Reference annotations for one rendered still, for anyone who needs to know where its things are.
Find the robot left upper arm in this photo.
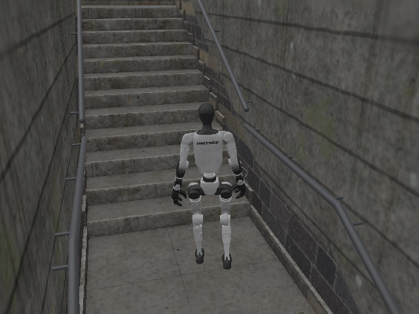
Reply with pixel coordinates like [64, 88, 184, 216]
[179, 132, 194, 169]

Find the right robot hand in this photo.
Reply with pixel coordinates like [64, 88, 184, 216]
[232, 183, 246, 199]

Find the left robot hand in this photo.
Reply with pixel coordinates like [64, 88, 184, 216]
[172, 189, 187, 206]

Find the right robot forearm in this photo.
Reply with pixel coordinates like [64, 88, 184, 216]
[232, 157, 244, 185]

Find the robot head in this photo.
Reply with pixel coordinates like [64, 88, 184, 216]
[196, 103, 219, 135]

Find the robot right upper arm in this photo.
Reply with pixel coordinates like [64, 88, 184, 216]
[221, 131, 239, 167]

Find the left robot forearm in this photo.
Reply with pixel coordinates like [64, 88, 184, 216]
[173, 160, 185, 190]

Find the left robot foot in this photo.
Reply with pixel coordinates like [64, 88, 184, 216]
[195, 248, 204, 264]

